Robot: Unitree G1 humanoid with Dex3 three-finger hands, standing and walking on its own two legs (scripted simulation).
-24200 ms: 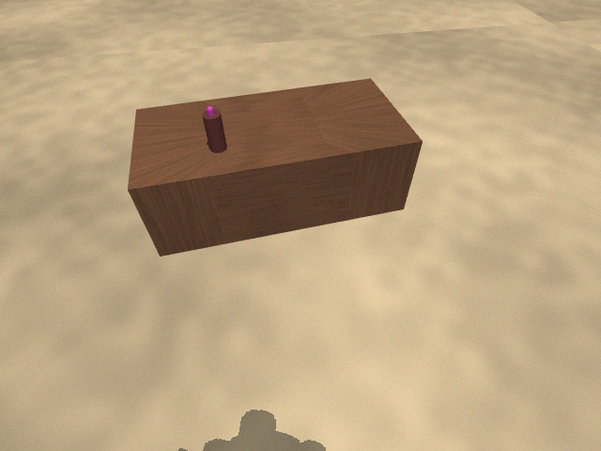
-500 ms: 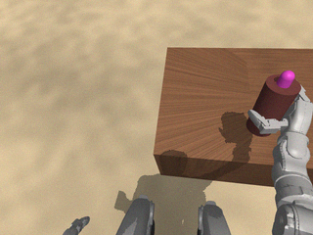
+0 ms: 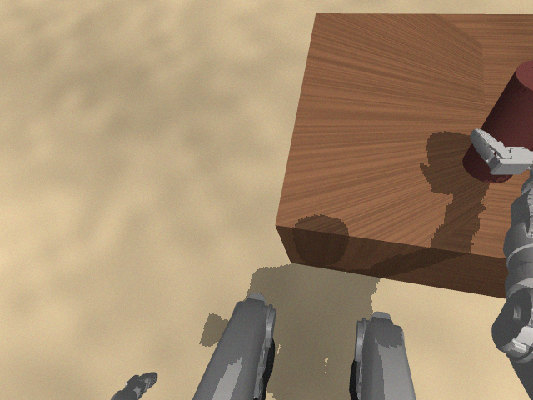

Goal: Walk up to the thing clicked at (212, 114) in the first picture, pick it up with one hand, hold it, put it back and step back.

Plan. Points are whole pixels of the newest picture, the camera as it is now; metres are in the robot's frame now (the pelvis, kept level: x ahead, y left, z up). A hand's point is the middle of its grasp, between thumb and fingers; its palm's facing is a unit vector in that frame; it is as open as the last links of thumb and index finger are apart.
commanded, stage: crouch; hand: right
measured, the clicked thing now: (521, 118) +0.52 -0.24 +0.03
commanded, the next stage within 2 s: lower in 0.26 s
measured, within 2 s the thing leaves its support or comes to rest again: neither
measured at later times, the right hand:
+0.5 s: hand (498, 131) +0.54 -0.25 -0.03, palm faces +0.30 +0.95 +0.00, open 10.3 cm
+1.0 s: hand (478, 150) +0.54 -0.25 -0.10, palm faces +0.29 +0.96 -0.02, open 10.4 cm
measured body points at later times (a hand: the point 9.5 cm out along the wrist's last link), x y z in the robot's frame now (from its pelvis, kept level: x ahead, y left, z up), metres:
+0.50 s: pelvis -0.01 +0.00 -0.05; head +0.20 -0.04 +0.35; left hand +0.04 +0.27 -0.16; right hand +0.52 -0.30 -0.03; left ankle +0.06 +0.14 -0.54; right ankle +0.05 -0.14 -0.54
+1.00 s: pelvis -0.02 +0.00 -0.11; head +0.20 -0.04 +0.27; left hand +0.01 +0.28 -0.22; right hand +0.52 -0.30 -0.09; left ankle +0.06 +0.14 -0.54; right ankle +0.05 -0.14 -0.54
